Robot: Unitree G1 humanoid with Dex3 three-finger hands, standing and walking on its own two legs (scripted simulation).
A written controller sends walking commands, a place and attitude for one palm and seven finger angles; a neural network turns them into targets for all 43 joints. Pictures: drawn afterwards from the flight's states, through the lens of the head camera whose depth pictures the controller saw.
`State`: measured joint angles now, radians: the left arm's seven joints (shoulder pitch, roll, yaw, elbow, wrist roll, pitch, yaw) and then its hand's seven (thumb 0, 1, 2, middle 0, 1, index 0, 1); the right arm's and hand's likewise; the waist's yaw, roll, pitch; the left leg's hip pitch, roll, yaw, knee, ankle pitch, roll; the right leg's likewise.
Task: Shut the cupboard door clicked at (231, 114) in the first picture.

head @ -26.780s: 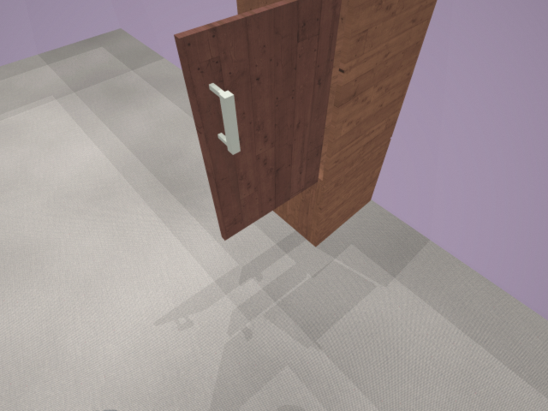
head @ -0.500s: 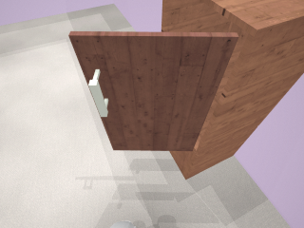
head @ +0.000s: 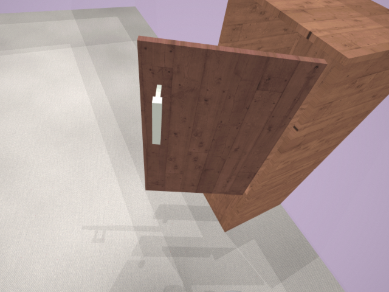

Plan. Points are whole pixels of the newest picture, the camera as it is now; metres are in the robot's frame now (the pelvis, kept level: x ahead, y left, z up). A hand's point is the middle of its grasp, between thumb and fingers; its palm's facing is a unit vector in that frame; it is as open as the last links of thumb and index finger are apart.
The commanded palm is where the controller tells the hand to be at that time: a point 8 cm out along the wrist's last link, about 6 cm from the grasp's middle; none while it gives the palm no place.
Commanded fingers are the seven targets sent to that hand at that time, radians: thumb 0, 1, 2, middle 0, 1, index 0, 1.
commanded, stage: come to a stop and stand still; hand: left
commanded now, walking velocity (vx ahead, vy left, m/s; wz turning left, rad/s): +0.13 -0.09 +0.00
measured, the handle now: (157, 116) +0.47 +0.12 +0.07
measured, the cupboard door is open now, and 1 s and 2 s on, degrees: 64 64 64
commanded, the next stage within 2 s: look again from close up in 1.20 s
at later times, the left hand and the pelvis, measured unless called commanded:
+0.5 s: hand out of the picture -0.07 +0.11 -0.16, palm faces +0.08 -0.98 -0.19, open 7.4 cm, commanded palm none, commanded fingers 0.00 0.90 0.90 -0.20 -0.30 -0.20 -0.30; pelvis -0.05 -0.05 +0.00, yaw +2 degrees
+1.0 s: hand out of the picture -0.05 +0.16 -0.19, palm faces +0.07 -0.99 -0.14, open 7.4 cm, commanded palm none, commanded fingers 0.00 0.90 0.90 -0.20 -0.30 -0.20 -0.30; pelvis -0.03 +0.00 -0.01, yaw +1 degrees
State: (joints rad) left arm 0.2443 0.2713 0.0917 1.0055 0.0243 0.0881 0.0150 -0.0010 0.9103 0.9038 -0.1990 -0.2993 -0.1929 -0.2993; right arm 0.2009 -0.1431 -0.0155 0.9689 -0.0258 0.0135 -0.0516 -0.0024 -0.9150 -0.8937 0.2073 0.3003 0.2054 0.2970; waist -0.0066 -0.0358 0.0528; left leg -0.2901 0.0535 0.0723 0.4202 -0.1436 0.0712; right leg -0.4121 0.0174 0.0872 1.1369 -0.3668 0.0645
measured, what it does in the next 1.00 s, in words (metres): steps on the spot: right foot, then left foot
